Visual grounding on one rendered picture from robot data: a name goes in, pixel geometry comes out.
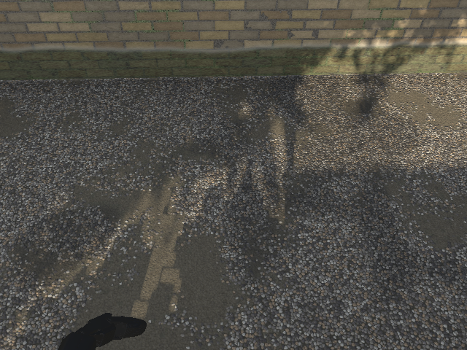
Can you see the left robot hand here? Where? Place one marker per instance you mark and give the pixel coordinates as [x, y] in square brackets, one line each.
[101, 330]

